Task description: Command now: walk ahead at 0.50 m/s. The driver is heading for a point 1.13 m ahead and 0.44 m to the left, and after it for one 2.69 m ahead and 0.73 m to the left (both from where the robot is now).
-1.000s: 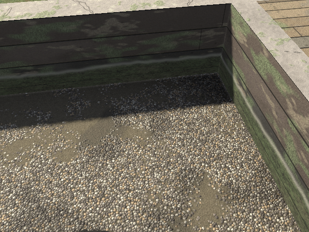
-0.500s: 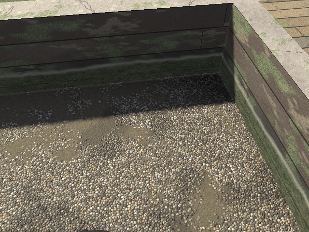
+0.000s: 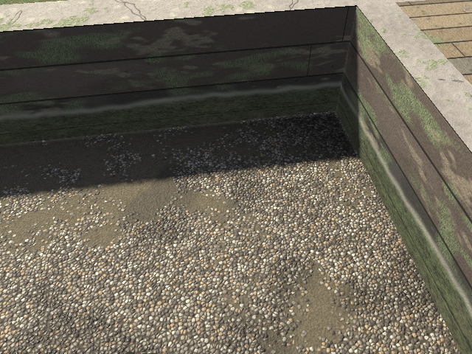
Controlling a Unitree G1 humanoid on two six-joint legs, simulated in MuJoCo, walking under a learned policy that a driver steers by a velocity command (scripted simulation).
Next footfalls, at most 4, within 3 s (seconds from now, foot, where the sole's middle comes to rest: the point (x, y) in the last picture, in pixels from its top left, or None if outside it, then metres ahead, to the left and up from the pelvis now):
none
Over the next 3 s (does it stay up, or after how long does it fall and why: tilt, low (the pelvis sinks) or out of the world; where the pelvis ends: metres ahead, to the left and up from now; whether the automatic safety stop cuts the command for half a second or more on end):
stays up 0.00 0.02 0.00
